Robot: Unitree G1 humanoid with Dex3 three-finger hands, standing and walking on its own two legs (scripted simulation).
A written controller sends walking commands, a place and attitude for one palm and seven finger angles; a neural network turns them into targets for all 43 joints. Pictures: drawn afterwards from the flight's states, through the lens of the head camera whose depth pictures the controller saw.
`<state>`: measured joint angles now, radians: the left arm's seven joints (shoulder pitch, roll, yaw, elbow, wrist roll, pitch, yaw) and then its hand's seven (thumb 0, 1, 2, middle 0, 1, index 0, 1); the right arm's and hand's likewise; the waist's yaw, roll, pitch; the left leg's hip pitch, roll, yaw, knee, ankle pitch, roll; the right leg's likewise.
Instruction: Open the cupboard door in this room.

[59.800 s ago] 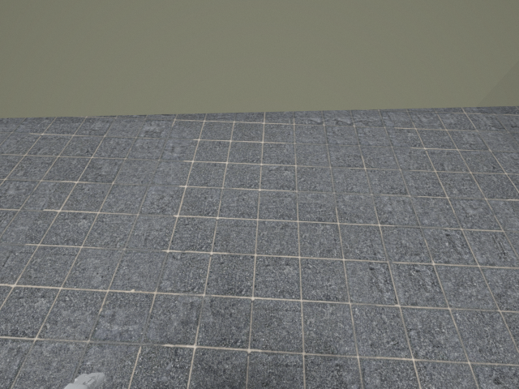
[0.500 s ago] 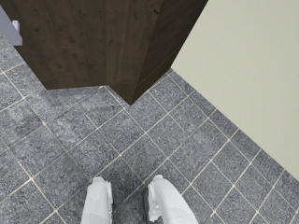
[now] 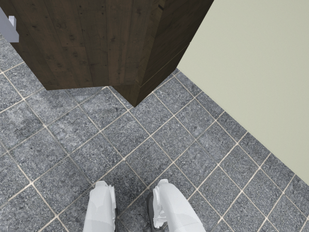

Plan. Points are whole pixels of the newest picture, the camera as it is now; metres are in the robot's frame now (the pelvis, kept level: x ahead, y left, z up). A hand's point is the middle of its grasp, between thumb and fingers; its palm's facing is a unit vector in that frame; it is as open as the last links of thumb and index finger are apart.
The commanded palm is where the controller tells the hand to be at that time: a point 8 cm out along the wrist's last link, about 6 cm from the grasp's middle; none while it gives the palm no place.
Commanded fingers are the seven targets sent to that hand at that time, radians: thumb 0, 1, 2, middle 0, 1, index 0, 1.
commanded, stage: slide the fingers in behind the handle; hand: left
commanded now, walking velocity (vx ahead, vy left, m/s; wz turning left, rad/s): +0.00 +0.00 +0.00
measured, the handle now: out of the picture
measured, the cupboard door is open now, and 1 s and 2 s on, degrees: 52 52 52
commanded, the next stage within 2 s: close the thumb around the handle in 1.44 s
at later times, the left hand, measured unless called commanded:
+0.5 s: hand out of the picture +0.53 +0.30 +0.07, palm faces +0.12 -0.99 -0.02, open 14.0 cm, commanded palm +0.52 +0.31 +0.07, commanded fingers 0.00 -0.50 0.30 -0.30 -1.20 -0.30 -1.20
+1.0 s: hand (10, 28) +0.53 +0.26 +0.08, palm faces +0.11 -0.99 -0.01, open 14.0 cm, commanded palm +0.51 +0.28 +0.07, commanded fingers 0.00 -0.50 0.30 -0.30 -1.20 -0.30 -1.20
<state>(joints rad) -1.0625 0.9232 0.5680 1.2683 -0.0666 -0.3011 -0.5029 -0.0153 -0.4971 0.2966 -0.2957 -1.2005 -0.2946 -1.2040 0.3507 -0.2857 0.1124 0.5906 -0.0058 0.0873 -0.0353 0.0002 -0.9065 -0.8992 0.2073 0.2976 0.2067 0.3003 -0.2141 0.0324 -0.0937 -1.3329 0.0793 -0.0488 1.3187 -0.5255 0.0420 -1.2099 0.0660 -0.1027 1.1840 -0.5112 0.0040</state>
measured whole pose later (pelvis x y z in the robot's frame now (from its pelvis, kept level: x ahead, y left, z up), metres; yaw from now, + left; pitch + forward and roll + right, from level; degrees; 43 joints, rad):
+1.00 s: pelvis +0.01 -0.01 +0.01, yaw +1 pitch +28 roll -6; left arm -0.98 0.69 0.50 1.22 -0.08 -0.38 -0.33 -0.02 -0.50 0.30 -0.30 -1.20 -0.30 -1.20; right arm 0.36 -0.27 0.08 0.62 -0.02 0.08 -0.01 0.00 -0.91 -0.90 0.21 0.30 0.21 0.30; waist -0.20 0.04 -0.11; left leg -1.23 0.07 -0.02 1.26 -0.52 0.03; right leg -1.13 0.06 -0.08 1.15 -0.51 0.00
